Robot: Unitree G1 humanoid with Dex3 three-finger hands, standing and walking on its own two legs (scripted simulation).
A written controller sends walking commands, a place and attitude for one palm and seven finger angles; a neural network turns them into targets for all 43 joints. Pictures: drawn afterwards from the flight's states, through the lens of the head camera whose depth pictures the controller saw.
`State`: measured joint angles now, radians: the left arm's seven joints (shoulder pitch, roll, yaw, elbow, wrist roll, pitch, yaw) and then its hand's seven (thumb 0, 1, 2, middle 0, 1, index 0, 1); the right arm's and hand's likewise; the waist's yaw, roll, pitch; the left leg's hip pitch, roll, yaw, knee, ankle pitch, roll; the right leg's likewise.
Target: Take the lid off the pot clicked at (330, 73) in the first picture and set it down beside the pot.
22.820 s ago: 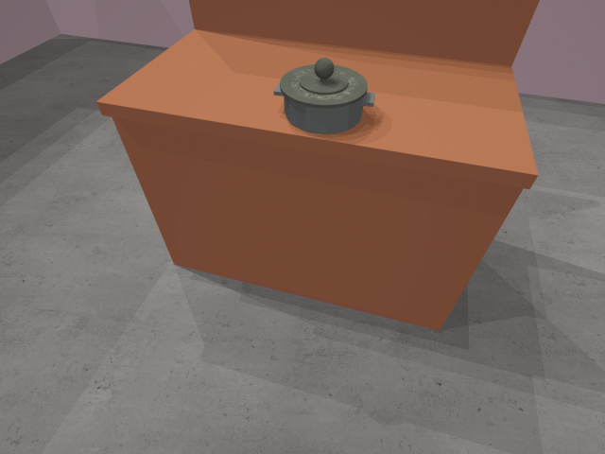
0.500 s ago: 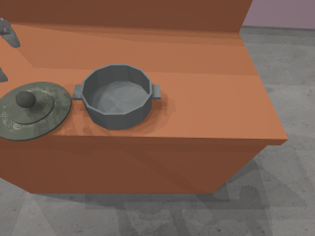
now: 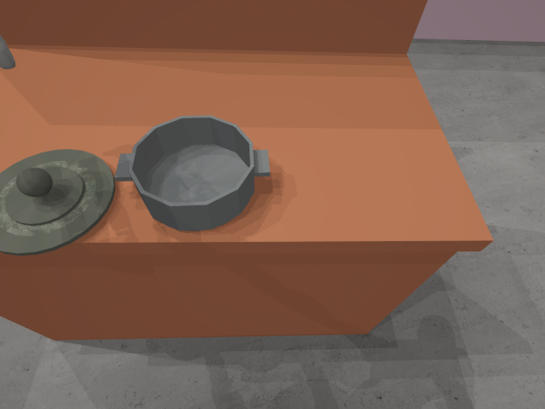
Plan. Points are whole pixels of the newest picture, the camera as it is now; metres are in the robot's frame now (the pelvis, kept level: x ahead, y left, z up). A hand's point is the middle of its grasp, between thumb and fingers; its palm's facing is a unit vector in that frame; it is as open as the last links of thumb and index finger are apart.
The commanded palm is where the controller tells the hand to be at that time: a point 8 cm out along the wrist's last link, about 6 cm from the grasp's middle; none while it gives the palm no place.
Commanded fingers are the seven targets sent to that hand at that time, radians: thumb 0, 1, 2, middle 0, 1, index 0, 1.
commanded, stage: draw the hand back to the body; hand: left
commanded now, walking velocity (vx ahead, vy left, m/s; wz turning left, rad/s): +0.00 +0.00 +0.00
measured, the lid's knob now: (34, 182) +0.46 +0.35 +0.05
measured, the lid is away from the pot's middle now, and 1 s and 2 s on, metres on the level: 0.25 0.25 0.25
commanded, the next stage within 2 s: none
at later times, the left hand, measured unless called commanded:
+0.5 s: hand out of the picture +0.41 +0.29 +0.23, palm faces +0.21 -0.69 -0.70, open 11.1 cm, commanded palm +0.37 +0.32 +0.26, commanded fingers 0.00 -0.01 0.69 -0.36 -0.82 -0.36 -0.82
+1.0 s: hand out of the picture +0.34 +0.26 +0.25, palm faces +0.54 -0.82 -0.20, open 9.5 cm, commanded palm +0.29 +0.29 +0.24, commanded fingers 0.00 0.57 0.83 -0.26 -0.48 -0.26 -0.48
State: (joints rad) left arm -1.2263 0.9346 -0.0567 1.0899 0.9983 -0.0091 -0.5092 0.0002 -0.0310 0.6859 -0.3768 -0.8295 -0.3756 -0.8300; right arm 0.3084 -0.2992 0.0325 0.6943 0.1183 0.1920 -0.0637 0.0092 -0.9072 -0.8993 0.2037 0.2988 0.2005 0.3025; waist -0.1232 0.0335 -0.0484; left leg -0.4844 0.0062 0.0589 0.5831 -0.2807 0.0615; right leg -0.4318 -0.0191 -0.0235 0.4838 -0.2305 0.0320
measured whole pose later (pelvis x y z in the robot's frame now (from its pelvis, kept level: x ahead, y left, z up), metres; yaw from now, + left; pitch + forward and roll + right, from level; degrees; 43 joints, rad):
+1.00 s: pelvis +0.01 -0.05 +0.01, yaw -1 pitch -3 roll -1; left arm -0.30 0.49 0.44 0.18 -0.09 -0.07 0.09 0.00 0.34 0.77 -0.30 -0.61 -0.30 -0.61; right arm 0.20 -0.28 0.03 0.71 0.05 -0.05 -0.05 0.02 -0.91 -0.90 0.20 0.30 0.20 0.30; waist 0.03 0.04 0.04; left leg -0.10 0.05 0.06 0.39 -0.23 -0.01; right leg -0.09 0.03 -0.02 0.35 -0.21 -0.02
